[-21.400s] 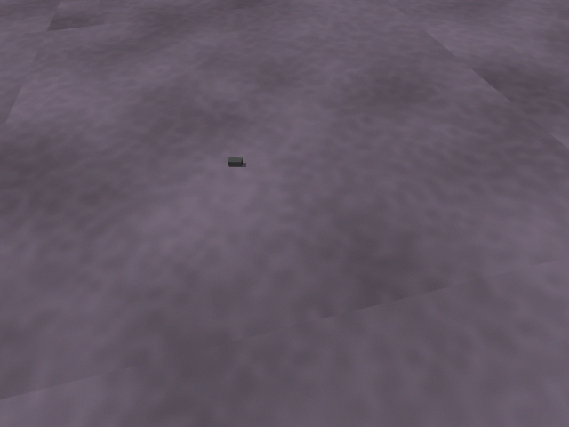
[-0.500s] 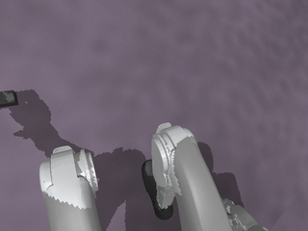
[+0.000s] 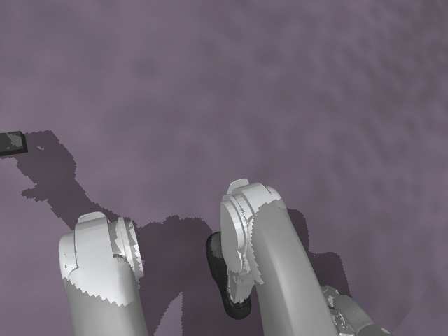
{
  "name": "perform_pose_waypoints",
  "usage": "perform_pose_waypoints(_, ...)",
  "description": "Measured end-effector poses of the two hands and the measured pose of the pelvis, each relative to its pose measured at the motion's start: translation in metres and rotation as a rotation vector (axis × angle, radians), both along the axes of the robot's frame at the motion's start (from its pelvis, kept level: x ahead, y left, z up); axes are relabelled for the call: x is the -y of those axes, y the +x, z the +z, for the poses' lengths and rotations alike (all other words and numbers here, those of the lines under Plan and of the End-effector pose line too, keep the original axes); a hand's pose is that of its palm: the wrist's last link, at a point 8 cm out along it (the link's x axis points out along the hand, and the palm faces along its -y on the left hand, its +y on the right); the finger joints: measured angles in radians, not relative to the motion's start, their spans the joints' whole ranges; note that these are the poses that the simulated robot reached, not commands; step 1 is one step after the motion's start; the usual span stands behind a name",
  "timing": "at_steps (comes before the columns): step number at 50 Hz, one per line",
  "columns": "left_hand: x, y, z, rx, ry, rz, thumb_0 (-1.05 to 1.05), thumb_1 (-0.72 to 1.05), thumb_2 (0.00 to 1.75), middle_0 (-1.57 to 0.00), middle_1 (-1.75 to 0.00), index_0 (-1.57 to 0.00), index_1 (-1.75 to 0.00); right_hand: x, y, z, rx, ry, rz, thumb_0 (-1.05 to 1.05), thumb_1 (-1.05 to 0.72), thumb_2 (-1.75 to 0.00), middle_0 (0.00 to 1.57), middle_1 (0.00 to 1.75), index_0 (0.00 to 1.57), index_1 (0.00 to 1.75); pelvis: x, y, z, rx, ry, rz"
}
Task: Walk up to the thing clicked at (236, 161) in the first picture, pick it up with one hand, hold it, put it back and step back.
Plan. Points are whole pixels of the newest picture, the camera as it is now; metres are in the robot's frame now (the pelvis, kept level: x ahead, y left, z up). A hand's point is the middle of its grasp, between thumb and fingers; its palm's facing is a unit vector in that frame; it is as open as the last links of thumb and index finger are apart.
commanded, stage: rise first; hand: left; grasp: from above
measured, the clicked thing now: (3, 144) +0.48 +0.33 -0.30
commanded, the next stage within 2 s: approach in 0.16 s
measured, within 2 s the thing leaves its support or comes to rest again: neither
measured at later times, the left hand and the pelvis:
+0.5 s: hand out of the picture +0.44 +0.34 -0.18, palm faces -0.45 -0.07 -0.89, open 11.9 cm; pelvis +0.00 +0.00 +0.00, yaw +1 degrees
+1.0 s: hand out of the picture +0.45 +0.33 -0.18, palm faces -0.51 -0.09 -0.86, open 11.2 cm; pelvis +0.00 -0.01 +0.01, yaw +1 degrees
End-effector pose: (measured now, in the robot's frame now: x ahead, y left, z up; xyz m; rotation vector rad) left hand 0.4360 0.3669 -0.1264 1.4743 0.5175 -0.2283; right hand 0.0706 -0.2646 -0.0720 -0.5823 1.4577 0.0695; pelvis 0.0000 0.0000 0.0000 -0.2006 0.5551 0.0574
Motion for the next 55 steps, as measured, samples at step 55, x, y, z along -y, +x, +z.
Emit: perform_pose_waypoints(55,0.027,0.025,0.005,-0.041,-0.002,-0.020,0.00,-0.07,0.61,-0.51,-0.63,-0.51,-0.62,0.007,-0.032,0.007,-0.045,-0.012,-0.037,0.00,-0.91,-0.89,0.20,0.30,0.20,0.30,0.005,-0.005,0.003,0.002,0.013,-0.002)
